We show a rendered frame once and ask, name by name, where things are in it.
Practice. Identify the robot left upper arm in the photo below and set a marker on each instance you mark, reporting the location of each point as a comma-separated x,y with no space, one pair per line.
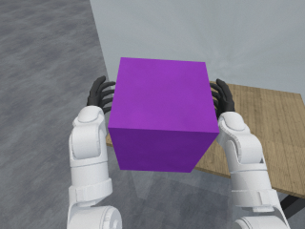
100,217

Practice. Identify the table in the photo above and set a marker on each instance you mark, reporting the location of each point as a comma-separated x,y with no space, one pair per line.
277,119

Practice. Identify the robot right hand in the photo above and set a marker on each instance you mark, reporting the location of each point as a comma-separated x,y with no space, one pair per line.
224,102

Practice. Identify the robot right upper arm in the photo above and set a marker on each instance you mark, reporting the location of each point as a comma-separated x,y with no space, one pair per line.
259,222

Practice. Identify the carton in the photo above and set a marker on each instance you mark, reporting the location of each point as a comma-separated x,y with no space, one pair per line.
162,117

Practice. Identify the robot right forearm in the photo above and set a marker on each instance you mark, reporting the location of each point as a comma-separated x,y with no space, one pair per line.
252,189

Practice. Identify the robot left forearm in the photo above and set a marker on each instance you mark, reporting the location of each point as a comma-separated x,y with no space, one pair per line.
90,182

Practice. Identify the robot left hand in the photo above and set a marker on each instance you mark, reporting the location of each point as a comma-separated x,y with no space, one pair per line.
96,95

